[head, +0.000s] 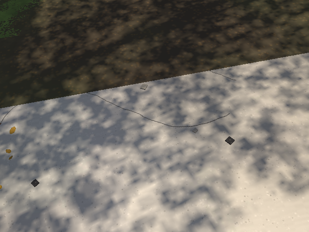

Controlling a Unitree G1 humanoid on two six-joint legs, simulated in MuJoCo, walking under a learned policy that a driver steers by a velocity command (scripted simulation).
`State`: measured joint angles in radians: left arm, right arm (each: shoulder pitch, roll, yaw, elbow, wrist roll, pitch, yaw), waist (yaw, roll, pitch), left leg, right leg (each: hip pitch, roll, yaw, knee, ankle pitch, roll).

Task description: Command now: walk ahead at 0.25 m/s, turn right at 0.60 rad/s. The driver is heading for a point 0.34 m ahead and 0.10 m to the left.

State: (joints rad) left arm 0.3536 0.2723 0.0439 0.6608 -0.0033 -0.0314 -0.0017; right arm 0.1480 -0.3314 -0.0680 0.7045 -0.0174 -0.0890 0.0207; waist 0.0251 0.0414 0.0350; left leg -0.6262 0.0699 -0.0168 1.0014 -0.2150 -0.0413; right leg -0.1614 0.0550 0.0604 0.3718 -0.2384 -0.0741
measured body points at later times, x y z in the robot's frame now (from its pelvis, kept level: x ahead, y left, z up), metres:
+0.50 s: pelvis +0.17 +0.01 -0.02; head +0.20 +0.00 +0.43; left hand +0.30 +0.27 -0.13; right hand +0.29 -0.25 -0.13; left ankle +0.26 +0.09 -0.75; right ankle +0.17 -0.14 -0.74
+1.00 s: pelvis +0.23 -0.03 -0.01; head +0.24 -0.04 +0.44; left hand +0.33 +0.22 -0.14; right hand +0.34 -0.30 -0.14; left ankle +0.26 +0.09 -0.75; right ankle +0.18 -0.15 -0.75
